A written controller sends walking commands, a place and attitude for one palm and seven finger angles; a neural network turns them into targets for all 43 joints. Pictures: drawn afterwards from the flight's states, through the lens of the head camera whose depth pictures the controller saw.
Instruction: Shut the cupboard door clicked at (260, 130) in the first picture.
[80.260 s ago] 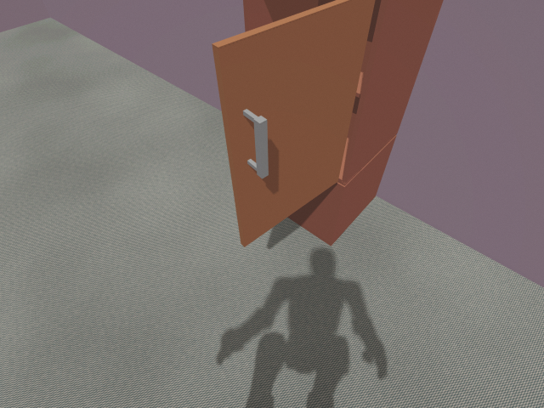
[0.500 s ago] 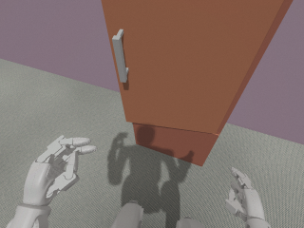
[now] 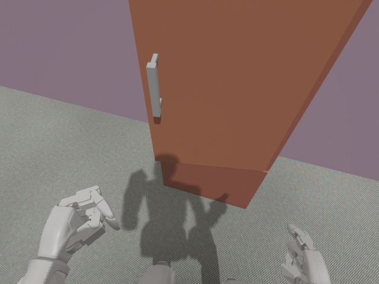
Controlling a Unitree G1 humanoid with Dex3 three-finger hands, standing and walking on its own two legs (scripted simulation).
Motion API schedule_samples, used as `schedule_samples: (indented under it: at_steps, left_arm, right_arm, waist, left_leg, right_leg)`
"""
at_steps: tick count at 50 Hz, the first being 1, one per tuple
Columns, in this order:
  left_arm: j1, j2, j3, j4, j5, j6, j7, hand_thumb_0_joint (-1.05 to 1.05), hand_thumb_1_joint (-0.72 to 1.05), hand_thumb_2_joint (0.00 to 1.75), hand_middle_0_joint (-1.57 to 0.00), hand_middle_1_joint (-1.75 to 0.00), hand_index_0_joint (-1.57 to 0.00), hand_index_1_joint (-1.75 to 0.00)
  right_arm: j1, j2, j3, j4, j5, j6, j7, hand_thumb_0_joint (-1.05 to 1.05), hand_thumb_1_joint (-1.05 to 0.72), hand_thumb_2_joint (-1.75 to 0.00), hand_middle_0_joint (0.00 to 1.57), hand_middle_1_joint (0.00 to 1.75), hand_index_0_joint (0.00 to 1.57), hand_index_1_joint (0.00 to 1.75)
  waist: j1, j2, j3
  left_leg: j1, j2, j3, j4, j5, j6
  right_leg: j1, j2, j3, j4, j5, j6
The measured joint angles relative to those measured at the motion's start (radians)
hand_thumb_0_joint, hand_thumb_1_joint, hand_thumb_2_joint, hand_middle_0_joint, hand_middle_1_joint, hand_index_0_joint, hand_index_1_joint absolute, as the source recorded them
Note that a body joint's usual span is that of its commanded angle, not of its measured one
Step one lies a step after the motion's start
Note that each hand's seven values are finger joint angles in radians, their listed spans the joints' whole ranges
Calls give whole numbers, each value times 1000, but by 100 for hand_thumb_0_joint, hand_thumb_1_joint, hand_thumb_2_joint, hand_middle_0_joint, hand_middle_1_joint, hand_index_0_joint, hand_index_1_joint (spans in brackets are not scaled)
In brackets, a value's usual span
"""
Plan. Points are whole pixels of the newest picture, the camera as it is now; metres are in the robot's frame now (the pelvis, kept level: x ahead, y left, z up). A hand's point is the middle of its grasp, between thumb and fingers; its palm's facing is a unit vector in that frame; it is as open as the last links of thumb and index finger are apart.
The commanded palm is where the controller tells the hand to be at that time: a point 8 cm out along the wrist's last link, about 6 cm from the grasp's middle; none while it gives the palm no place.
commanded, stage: raise the hand and make a fist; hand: left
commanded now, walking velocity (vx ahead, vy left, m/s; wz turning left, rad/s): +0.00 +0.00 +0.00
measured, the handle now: (156, 87) +0.53 +0.13 +0.11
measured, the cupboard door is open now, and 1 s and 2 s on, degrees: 11 11 11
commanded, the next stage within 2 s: bring the fist close to the handle in 0.80 s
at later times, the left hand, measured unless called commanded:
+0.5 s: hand (86, 204) +0.23 +0.19 +0.12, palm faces +0.01 -1.00 -0.05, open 3.1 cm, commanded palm +0.20 +0.24 +0.11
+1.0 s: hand (113, 206) +0.23 +0.15 +0.10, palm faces -0.01 -1.00 -0.04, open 3.1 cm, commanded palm +0.22 +0.20 +0.11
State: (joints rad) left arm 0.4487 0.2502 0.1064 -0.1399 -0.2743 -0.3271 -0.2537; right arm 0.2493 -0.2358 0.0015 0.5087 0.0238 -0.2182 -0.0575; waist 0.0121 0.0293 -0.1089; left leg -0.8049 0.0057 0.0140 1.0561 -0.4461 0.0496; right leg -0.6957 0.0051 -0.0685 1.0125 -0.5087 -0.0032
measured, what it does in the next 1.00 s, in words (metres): stands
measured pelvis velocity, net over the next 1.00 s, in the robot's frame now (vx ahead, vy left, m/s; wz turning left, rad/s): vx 0.01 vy -0.04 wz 0.02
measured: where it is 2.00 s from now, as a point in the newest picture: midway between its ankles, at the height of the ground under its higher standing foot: outside the picture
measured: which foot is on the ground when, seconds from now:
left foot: down 0.00-1.00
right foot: down 0.00-1.00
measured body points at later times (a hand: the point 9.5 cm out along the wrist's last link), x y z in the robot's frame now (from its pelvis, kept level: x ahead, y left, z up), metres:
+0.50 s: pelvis +0.00 -0.01 +0.02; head +0.02 -0.01 +0.47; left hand +0.22 +0.24 +0.12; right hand +0.18 -0.23 -0.04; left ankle +0.04 +0.08 -0.67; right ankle +0.00 -0.12 -0.67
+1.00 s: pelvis +0.01 -0.04 +0.02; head +0.03 -0.05 +0.47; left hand +0.22 +0.20 +0.11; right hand +0.19 -0.27 -0.05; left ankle +0.04 +0.08 -0.67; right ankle +0.00 -0.12 -0.67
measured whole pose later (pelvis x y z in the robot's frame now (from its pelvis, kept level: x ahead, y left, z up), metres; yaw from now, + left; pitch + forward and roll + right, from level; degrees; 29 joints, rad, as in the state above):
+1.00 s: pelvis +0.01 -0.04 +0.02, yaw +1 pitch +7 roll -1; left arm 0.34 0.25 0.15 -0.05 -0.31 -0.25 -0.28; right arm 0.27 -0.26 0.03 0.53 0.03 -0.22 -0.06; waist 0.02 0.05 -0.09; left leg -0.62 0.02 -0.01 0.90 -0.40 0.00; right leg -0.53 0.02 -0.08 0.89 -0.48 -0.05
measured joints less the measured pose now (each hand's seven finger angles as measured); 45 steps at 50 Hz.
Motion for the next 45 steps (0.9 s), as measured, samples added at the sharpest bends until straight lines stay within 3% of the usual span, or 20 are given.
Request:
schedule_samples:
  at_steps: [5,14,22,30,39,45]
  left_arm:
    - [-10,0,49,-46,-13,10,56,2,89,90,-114,-133,-114,-132]
    - [-66,11,13,35,10,124,-4,1,90,90,-126,-146,-126,-146]
    - [-99,29,80,-2,-24,75,18,2,89,90,-129,-149,-129,-149]
    - [-92,11,47,76,-27,154,-32,1,90,90,-129,-150,-130,-149]
    - [-98,3,75,44,-36,36,0,2,90,90,-130,-150,-130,-150]
    - [-88,-2,45,85,-38,102,-45,1,90,90,-129,-150,-130,-150]
  right_arm:
    - [-4,24,31,-30,0,15,9,1,-90,-89,20,30,20,30]
    - [8,10,67,-39,5,18,7,1,-90,-89,21,30,20,30]
    - [35,-8,58,0,6,5,7,1,-90,-89,21,30,20,30]
    - [49,-22,44,10,12,1,1,1,-90,-89,21,30,20,30]
    - [36,-26,33,28,4,-11,10,1,-90,-89,20,30,20,30]
    - [27,-27,30,18,13,4,5,1,-90,-89,21,30,20,30]
  waist:
    - [8,6,-19]
    - [13,5,4]
    - [6,11,16]
    - [-3,17,19]
    - [2,14,19]
    - [4,28,11]
  left_leg:
    - [59,-3,-3,-40,10,3]
    - [117,-9,-14,-90,35,2]
    - [163,-4,-19,-124,45,-9]
    - [184,-3,-9,-166,64,-18]
    - [171,6,-23,-143,51,-39]
    - [178,9,-20,-154,52,-44]
  right_leg:
    - [65,-1,-2,-50,15,5]
    - [128,-3,-13,-107,40,4]
    - [173,4,-17,-139,50,-6]
    - [178,4,-6,-157,58,-15]
    - [165,14,-19,-127,37,-35]
    - [166,16,-14,-129,34,-38]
